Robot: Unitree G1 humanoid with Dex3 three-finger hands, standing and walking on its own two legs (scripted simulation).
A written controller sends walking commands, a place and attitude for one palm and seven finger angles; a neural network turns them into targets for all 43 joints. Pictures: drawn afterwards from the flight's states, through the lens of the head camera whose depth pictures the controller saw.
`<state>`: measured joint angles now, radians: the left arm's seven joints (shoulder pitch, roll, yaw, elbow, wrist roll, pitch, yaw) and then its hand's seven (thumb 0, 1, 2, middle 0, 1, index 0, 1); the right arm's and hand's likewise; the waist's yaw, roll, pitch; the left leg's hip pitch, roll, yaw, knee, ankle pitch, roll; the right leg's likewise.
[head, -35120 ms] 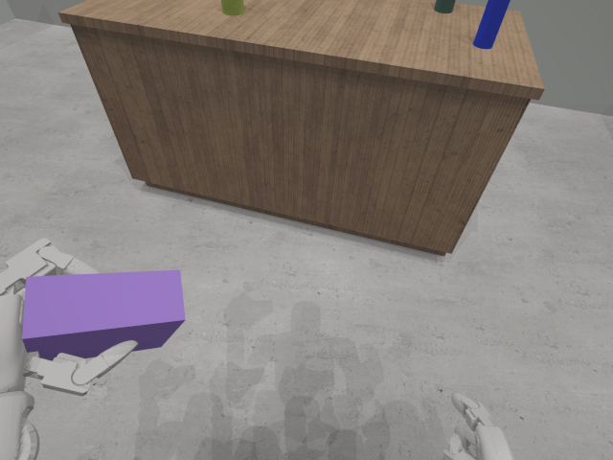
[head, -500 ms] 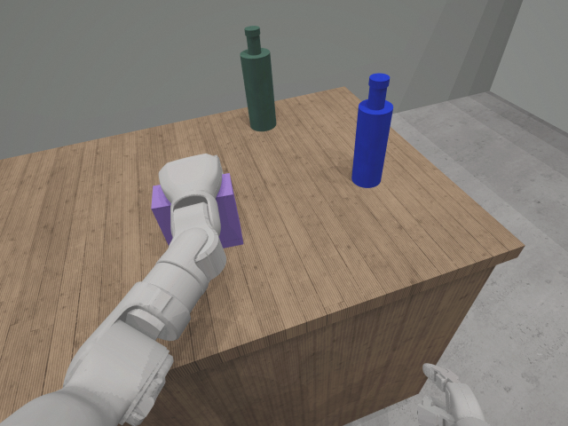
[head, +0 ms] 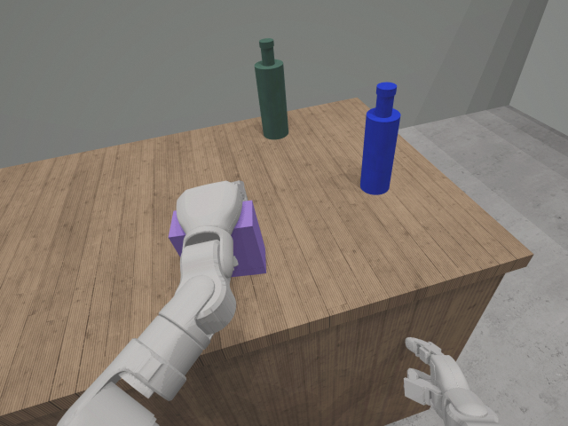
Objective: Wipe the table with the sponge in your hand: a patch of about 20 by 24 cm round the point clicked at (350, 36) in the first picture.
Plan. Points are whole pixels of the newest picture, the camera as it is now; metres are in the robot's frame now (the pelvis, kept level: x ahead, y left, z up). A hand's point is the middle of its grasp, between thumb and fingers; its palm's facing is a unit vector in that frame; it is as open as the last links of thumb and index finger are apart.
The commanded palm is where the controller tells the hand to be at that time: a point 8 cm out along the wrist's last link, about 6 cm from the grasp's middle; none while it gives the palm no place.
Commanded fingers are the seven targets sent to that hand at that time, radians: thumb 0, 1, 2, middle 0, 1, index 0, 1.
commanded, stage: wipe back along the third lane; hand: left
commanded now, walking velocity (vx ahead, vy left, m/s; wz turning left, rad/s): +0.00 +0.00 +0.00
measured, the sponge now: (225, 251) +0.35 +0.15 +0.08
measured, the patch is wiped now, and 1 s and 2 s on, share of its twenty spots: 0.80 0.85 0.85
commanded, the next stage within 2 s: slide back across to the middle lane in 0.62 s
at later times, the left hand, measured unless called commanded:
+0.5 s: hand (225, 250) +0.31 +0.12 +0.13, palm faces +0.15 -0.18 -0.97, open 9.4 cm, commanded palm +0.26 +0.12 +0.16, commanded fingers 0.00 0.10 1.30 -1.20 -1.60 -1.20 -1.60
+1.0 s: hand (217, 261) +0.29 +0.13 +0.14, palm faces +0.19 -0.34 -0.92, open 9.4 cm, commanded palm +0.24 +0.14 +0.19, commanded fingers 0.00 0.10 1.30 -1.20 -1.60 -1.20 -1.60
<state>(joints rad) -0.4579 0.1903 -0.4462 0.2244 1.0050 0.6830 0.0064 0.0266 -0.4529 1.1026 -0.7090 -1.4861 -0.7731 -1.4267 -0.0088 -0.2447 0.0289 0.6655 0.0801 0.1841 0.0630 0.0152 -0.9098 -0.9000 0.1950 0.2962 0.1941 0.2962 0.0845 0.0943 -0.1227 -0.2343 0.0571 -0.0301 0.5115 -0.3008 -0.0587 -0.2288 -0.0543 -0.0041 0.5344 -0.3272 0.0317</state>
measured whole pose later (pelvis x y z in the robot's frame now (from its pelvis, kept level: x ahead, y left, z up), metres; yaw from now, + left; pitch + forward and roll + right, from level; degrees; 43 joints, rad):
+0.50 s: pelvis -0.02 -0.01 +0.00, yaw -1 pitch -1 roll +1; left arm -0.30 0.23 -0.40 0.06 0.96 0.62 0.04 0.03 -0.45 1.10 -0.71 -1.49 -0.77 -1.42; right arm 0.02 -0.26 0.02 0.64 0.09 0.17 0.05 0.02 -0.91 -0.90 0.19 0.30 0.20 0.30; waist 0.08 0.10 -0.11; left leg -0.20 0.08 -0.02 0.49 -0.28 -0.07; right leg -0.22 -0.03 0.00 0.55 -0.32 0.01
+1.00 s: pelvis -0.01 -0.02 +0.00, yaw -1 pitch -2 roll +0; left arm -0.11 0.27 -0.34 -0.24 0.88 0.59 0.01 0.02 -0.45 1.09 -0.72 -1.47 -0.78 -1.41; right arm 0.00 -0.24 0.04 0.60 0.08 0.19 0.05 0.02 -0.91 -0.90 0.20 0.30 0.20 0.30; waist 0.09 0.09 -0.09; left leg -0.18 0.09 -0.02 0.50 -0.30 -0.07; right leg -0.20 -0.02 0.01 0.55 -0.33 0.01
